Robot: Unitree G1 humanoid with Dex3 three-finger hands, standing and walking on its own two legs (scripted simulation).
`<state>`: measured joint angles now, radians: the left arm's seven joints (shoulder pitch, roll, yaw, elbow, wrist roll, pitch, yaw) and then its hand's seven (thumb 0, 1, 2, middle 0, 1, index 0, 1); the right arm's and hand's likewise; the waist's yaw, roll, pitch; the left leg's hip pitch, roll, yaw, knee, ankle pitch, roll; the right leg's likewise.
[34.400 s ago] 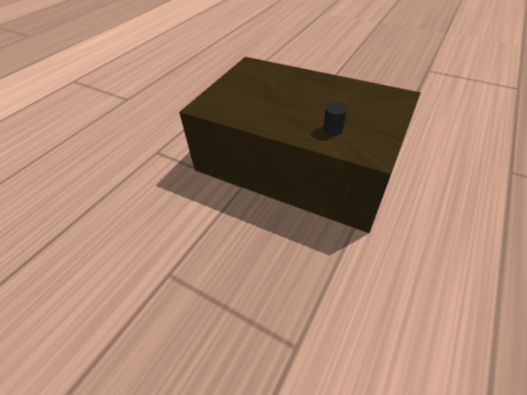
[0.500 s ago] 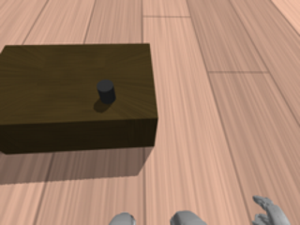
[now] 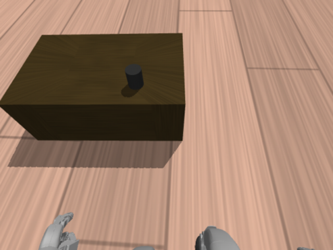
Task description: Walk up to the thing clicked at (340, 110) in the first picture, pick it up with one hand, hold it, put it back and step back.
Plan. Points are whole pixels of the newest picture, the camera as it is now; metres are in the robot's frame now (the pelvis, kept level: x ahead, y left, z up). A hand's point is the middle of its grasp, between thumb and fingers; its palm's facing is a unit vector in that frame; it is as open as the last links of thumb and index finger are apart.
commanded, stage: step back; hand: left
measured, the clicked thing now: (134, 77) +0.95 +0.19 -0.30
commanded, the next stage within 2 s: stand in 1.52 s
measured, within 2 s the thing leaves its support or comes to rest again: neither
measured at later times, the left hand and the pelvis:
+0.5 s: hand out of the picture -0.10 +0.24 -0.12, palm faces -0.07 -0.90 -0.43, open 7.4 cm; pelvis -0.16 -0.03 +0.01, yaw -5 degrees
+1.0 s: hand out of the picture -0.12 +0.24 -0.13, palm faces +0.01 -0.93 -0.37, open 7.4 cm; pelvis -0.19 -0.03 +0.01, yaw +0 degrees
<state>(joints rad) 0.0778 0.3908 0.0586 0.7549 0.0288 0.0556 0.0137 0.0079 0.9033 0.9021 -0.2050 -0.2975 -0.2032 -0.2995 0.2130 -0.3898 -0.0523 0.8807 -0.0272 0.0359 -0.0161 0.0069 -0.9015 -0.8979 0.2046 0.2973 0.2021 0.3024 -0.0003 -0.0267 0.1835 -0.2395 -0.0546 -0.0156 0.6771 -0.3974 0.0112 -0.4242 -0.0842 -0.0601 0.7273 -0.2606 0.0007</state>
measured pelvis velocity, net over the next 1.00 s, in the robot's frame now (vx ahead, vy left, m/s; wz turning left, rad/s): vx -0.19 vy -0.03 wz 0.00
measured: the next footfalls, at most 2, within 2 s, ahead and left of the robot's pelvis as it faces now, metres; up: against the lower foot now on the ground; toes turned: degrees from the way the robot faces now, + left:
right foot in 0.36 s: -0.14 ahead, -0.14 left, +0.00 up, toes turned -1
left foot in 0.70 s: -0.12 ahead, +0.12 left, +0.00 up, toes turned +0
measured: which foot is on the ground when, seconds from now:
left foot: down 0.00-0.38, up 0.40-0.68, down 0.70-1.00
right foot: down 0.00-0.00, up 0.02-0.34, down 0.36-1.00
